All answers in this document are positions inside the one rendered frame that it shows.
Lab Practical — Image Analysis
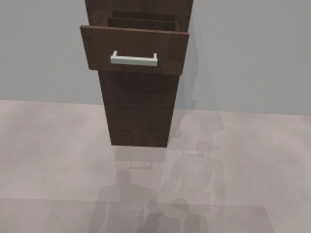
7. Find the cabinet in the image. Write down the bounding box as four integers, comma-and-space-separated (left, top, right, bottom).
85, 0, 193, 148

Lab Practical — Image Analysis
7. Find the drawer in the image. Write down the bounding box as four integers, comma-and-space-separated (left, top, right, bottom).
80, 17, 190, 76

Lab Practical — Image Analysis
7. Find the handle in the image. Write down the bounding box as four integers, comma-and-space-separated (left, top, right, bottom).
110, 50, 157, 66

